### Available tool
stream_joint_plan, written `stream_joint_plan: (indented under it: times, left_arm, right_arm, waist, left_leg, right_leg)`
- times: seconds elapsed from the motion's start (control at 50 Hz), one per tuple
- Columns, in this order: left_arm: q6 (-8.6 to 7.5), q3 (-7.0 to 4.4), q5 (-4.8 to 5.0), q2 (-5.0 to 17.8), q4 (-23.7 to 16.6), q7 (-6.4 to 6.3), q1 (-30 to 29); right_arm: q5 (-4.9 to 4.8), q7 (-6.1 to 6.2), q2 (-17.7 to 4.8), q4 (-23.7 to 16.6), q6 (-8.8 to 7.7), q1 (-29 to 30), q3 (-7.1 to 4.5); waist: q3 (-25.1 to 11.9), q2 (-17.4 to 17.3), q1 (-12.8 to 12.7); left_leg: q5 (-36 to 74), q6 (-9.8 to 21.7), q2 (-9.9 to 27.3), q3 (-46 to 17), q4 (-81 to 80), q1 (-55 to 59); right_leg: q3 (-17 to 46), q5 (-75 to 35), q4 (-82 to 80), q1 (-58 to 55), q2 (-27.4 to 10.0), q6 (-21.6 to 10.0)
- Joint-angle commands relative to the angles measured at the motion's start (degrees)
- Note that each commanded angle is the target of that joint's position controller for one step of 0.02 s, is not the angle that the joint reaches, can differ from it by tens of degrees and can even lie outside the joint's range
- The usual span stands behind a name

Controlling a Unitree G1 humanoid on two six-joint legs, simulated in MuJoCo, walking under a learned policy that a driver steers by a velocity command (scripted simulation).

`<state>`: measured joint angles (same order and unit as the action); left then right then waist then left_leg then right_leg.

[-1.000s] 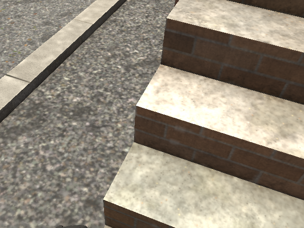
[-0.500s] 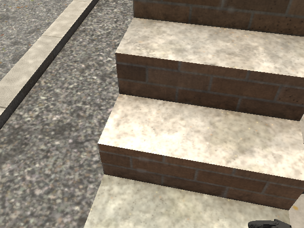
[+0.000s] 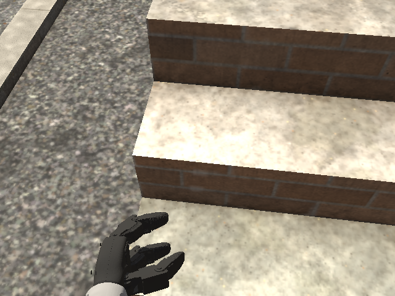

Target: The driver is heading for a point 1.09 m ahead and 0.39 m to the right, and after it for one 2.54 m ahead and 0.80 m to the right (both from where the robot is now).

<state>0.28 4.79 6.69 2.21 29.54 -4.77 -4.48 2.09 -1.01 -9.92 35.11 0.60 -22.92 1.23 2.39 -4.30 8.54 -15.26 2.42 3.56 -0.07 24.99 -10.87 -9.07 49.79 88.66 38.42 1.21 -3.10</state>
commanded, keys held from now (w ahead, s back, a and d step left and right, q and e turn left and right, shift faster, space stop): w+shift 0.52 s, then shift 0.20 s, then e+shift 0.28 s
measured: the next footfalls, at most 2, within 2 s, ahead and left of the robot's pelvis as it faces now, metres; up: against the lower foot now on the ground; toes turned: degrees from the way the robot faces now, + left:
right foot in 0.54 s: +0.21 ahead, -0.09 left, +0.19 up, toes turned +3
right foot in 0.84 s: +0.14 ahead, +0.02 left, +0.19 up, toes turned -12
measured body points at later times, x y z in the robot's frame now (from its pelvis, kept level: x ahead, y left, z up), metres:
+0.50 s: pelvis +0.10 +0.02 +0.04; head +0.14 +0.05 +0.49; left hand +0.35 +0.21 -0.04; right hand +0.16 -0.24 -0.07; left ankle -0.05 +0.10 -0.70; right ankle +0.15 -0.06 -0.54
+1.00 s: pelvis +0.16 +0.05 +0.10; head +0.16 +0.06 +0.55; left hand +0.11 +0.27 -0.05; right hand +0.32 -0.20 +0.05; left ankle +0.18 +0.22 -0.40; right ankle +0.10 +0.03 -0.56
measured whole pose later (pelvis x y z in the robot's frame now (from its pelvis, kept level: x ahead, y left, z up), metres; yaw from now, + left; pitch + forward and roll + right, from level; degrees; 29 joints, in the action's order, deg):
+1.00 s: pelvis +0.16 +0.05 +0.10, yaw -11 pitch +3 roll -1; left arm -0.9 -1.0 -6.7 9.5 54.9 10.8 34.1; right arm 4.7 0.5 -11.2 30.0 0.2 -7.4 2.6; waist -4.1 0.1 2.1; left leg -23.7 4.6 -5.4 -11.0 105.9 -51.3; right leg -6.3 36.5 59.7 26.5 7.9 -10.5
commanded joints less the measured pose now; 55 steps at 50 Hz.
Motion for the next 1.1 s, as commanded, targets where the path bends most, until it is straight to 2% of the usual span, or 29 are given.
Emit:
stream_joint_plan:
  times: [0.02,0.06,0.1,0.14,0.16,0.2,0.24,0.28,0.32,0.38,0.44,0.48,0.5,0.52,0.54,0.64,0.68,0.7,0.74,0.76,0.8,0.82,0.84,0.86,0.9,0.92,0.94,1.02,1.1]
  left_arm:
    - [-1.77,-2.06,-1.11,5.82,-3.59,0.36,5.12]
    - [-1.74,-3.18,-1.38,9.82,-2.06,0.42,5.31]
    - [-3.31,-0.41,-1.76,1.72,-3.42,0.78,-3.84]
    - [-3.14,-0.22,2.11,3.96,-0.78,0.75,-10.04]
    - [-2.08,-3.26,0.95,6.46,0.86,0.91,-7.09]
    - [-2.37,-1.87,1.65,-1.51,-5.16,0.51,-15.21]
    - [-1.67,-4.39,0.88,6.05,-7.70,1.80,-12.31]
    - [2.12,-4.85,0.72,6.20,-11.86,3.04,-15.48]
    - [3.90,-5.65,1.40,8.48,-10.60,2.12,-13.06]
    - [4.24,-5.39,-1.26,6.16,-5.03,0.24,3.46]
    - [4.45,-4.73,-3.71,7.55,-8.00,-0.79,4.53]
    - [3.24,-1.97,-3.38,5.40,-6.90,-0.06,-1.28]
    - [3.47,-8.84,-10.27,13.84,2.03,-1.42,8.30]
    - [3.59,-10.25,-9.20,14.59,5.43,-0.43,14.42]
    - [2.17,-7.60,-8.61,10.78,-0.60,2.26,-0.78]
    - [-0.55,-5.68,-13.12,7.53,-0.34,1.18,-1.34]
    - [-1.35,-6.60,-14.01,7.75,-1.70,2.10,-1.54]
    - [-0.76,-7.17,-8.87,8.36,0.46,1.73,8.68]
    - [-1.03,-4.94,-1.54,5.55,-4.51,1.90,10.54]
    - [-2.30,-3.25,-2.82,6.44,-5.74,1.89,7.31]
    - [-3.47,-2.49,-5.32,7.25,-6.57,3.21,3.25]
    - [-2.11,-4.89,-11.58,11.22,-2.04,4.87,2.60]
    - [1.76,-1.43,-10.16,0.53,13.29,12.31,59.85]
    - [2.17,-3.27,-14.80,5.87,16.17,11.00,68.48]
    - [-0.09,-6.42,-11.67,15.31,16.78,16.62,46.47]
    - [-0.30,-6.06,-14.87,14.80,18.99,18.30,39.25]
    - [-2.31,-4.26,-12.70,9.42,18.14,18.89,25.12]
    - [-7.08,-7.78,-12.13,16.00,14.73,14.93,18.32]
    - [-7.48,-7.29,-13.16,16.41,12.29,13.88,17.92]
  right_arm:
    - [1.43,-0.35,-7.01,-9.17,-0.53,6.76,-1.09]
    - [1.46,-0.92,-5.26,-15.00,-0.91,13.69,-0.60]
    - [1.13,-0.98,-2.02,-17.42,-0.87,7.31,-0.23]
    - [2.12,-3.34,-0.42,-10.32,-2.06,-13.68,-1.12]
    - [2.48,-4.76,-2.31,-4.86,-2.78,-13.51,-0.94]
    - [2.35,-2.65,-6.30,-0.92,-1.66,-16.90,-0.58]
    - [-1.03,-0.35,-12.25,-0.09,-2.29,-13.73,-3.75]
    - [-1.97,1.12,-11.96,-3.61,-4.07,3.78,-2.71]
    - [-1.44,1.29,-10.26,-3.62,-5.46,8.03,-1.67]
    - [-1.86,1.00,-8.00,-2.57,-3.91,6.32,-0.52]
    - [-4.80,4.15,-23.01,-8.10,-2.24,10.29,-4.55]
    - [-3.87,5.18,-19.43,-9.90,-2.79,3.36,-3.83]
    - [-4.15,1.22,-12.73,-4.90,-4.23,-2.36,-3.25]
    - [-1.74,0.32,-11.38,-6.75,-5.50,8.72,-2.84]
    - [-5.33,0.83,-7.26,-2.40,-7.54,5.22,-2.11]
    - [-1.80,2.21,-5.72,2.06,-6.73,-6.21,-1.87]
    - [-1.59,0.69,-2.84,10.30,-10.34,-10.65,-1.71]
    - [-1.75,0.53,-1.46,10.27,-9.14,-4.90,-1.18]
    - [2.31,1.90,-18.07,10.22,-9.05,-0.80,-4.55]
    - [-0.14,2.77,-19.91,10.20,-9.55,0.23,-6.41]
    - [-1.16,3.83,-21.82,7.51,-10.86,5.91,-7.47]
    - [-4.11,2.57,-17.91,8.72,-10.44,-5.76,-6.75]
    - [14.28,-0.44,-16.42,2.44,-4.94,15.76,-4.44]
    - [16.93,-4.61,-16.85,1.62,-4.23,24.38,-4.70]
    - [4.41,0.40,-6.58,-11.68,-4.07,21.01,-1.05]
    - [3.67,1.48,-5.97,-13.70,-2.92,23.83,-0.62]
    - [2.99,3.23,-7.13,-14.05,-2.25,22.97,-0.86]
    - [0.00,-0.88,-7.04,-10.63,1.12,15.35,0.78]
    - [3.18,0.07,-7.63,-2.93,3.30,5.25,-0.38]
  waist:
    - [-21.66,7.34,-9.67]
    - [-11.99,7.82,-9.84]
    - [-5.50,7.54,-1.94]
    - [0.26,-1.50,15.97]
    - [0.39,-13.87,9.79]
    - [-6.26,-12.01,6.82]
    - [-10.92,-5.36,3.45]
    - [4.45,-4.86,-6.25]
    - [7.44,-0.67,-8.63]
    - [-5.12,1.50,-13.43]
    - [-10.30,-4.05,-18.62]
    - [-13.15,-2.62,-12.24]
    - [-18.42,8.17,-11.84]
    - [-25.93,11.80,-14.30]
    - [-22.19,20.20,-9.62]
    - [-6.14,-2.95,-0.80]
    - [0.27,-7.28,-3.03]
    - [-2.83,-8.36,-9.31]
    - [-10.74,-12.23,-16.79]
    - [-13.31,-2.56,-16.18]
    - [-10.00,-1.56,-15.32]
    - [-10.65,2.37,-7.31]
    - [-0.70,23.76,-28.80]
    - [-32.02,18.83,-35.40]
    - [-7.25,6.43,-13.11]
    - [-9.41,5.67,-6.64]
    - [-3.09,-0.15,-0.21]
    - [-6.50,9.91,1.88]
    - [-0.40,10.97,0.61]
  left_leg:
    - [21.14,0.15,-2.08,5.72,9.05,-4.86]
    - [0.50,-0.03,-7.06,3.46,16.89,-16.29]
    - [-13.44,4.92,-1.35,-8.62,19.48,-13.19]
    - [13.26,9.93,0.66,3.52,-24.44,11.49]
    - [32.06,10.49,4.38,-0.06,-16.21,28.19]
    - [86.41,6.73,12.14,-2.44,9.46,44.12]
    - [46.16,6.15,17.27,-7.46,2.45,45.89]
    - [-0.11,7.21,18.21,-9.59,-17.18,16.31]
    - [0.44,7.63,14.56,-4.41,-27.97,-4.38]
    - [67.51,3.63,6.03,9.21,-14.10,-0.22]
    - [108.90,6.88,13.16,0.54,-8.63,7.94]
    - [90.70,5.39,5.86,1.13,7.11,8.91]
    - [63.95,2.36,-0.61,2.05,30.19,-15.40]
    - [16.87,-1.32,-7.51,-6.33,48.75,-15.41]
    - [6.82,-2.29,-3.72,-6.40,52.11,-16.05]
    - [-10.50,-2.40,-0.92,6.80,-9.62,-4.46]
    - [48.99,-2.48,2.48,14.08,-38.95,5.56]
    - [85.19,-3.73,9.07,10.40,-40.96,20.70]
    - [175.94,-9.36,13.65,13.80,12.94,45.35]
    - [175.60,-10.03,12.11,12.83,14.54,41.83]
    - [130.32,-4.07,14.56,6.75,11.05,22.51]
    - [136.79,-9.00,6.96,8.04,14.63,-0.06]
    - [35.88,-5.22,1.30,-6.70,68.23,-70.84]
    - [-2.50,-5.81,-10.47,-18.75,80.71,-55.74]
    - [-8.89,2.44,-11.55,-19.15,89.69,-52.57]
    - [-16.04,8.12,-13.18,-15.41,89.48,-53.21]
    - [-15.73,6.80,-10.62,-9.15,89.70,-50.57]
    - [-12.74,-0.96,-12.00,3.06,77.66,-28.42]
    - [-13.82,-1.51,-7.68,3.32,42.08,-5.03]
  right_leg:
    - [16.76,-38.52,-34.92,-31.74,-6.57,-2.71]
    - [31.00,-48.28,-35.11,-25.98,-10.03,-6.61]
    - [24.83,-57.94,-18.30,-7.34,-8.63,-5.10]
    - [5.10,-52.17,7.18,4.34,3.57,-1.29]
    - [0.80,-13.02,27.44,25.36,10.90,-0.16]
    - [4.79,2.13,59.57,53.69,14.00,-0.96]
    - [10.01,-7.57,54.11,61.11,7.83,0.52]
    - [10.57,-14.20,48.73,54.68,3.17,4.03]
    - [4.18,-21.85,42.09,34.80,1.48,6.86]
    - [-1.86,-20.43,34.04,6.54,4.82,2.71]
    - [0.41,-14.53,-6.30,-14.88,5.87,-1.60]
    - [7.44,-12.22,-27.86,-26.14,4.40,-2.62]
    - [28.71,-5.20,-24.84,-36.89,-5.43,-14.98]
    - [43.29,-9.06,-34.42,-30.77,-8.27,-14.15]
    - [23.93,-24.17,-27.63,-14.27,-3.44,-19.37]
    - [9.63,-22.91,-21.16,-2.91,-0.70,-9.88]
    - [1.99,-25.60,2.84,-7.88,9.83,-7.97]
    - [1.85,-11.57,17.85,4.12,13.41,-6.97]
    - [-3.96,8.20,25.80,25.69,11.07,-2.52]
    - [-5.28,2.77,7.69,22.95,10.34,-2.50]
    - [4.67,-11.60,-26.82,4.82,7.19,-3.35]
    - [-6.06,-19.33,-24.63,-23.10,17.07,-5.32]
    - [19.49,-69.19,-35.34,-75.30,-4.26,-17.81]
    - [41.74,-109.08,-30.74,-67.62,-15.01,-29.15]
    - [36.96,-84.39,-38.79,-28.02,-15.53,-25.70]
    - [28.85,-82.89,-43.24,-24.23,-12.06,-25.30]
    - [21.87,-69.19,-49.08,-13.15,-9.44,-18.55]
    - [20.64,-60.28,-54.83,2.44,-3.62,-14.93]
    - [27.19,-23.76,-60.21,18.59,-2.48,-10.17]
Velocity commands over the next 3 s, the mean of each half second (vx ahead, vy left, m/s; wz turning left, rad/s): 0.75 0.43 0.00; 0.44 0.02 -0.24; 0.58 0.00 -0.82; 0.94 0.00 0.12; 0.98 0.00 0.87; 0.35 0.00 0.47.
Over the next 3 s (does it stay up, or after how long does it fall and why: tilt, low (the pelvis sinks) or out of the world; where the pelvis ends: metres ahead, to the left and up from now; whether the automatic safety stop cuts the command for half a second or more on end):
stays up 0.56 -0.30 0.54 its command is cut before an obstacle from the start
